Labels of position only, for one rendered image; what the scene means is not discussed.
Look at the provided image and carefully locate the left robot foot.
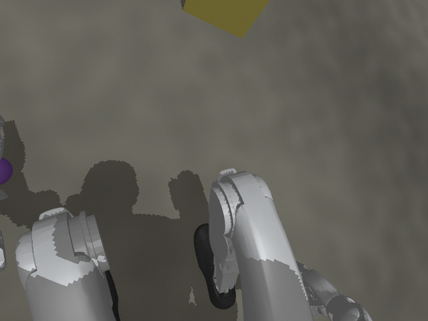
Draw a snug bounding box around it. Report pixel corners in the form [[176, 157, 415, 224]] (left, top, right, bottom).
[[105, 270, 120, 321]]

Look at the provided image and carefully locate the right robot foot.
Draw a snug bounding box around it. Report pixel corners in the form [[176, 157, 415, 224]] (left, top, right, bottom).
[[194, 223, 236, 310]]

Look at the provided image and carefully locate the right robot hand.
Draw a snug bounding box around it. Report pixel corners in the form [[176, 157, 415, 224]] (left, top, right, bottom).
[[296, 261, 341, 318]]

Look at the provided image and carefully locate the right robot arm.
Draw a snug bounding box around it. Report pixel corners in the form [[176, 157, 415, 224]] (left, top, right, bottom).
[[326, 295, 372, 321]]

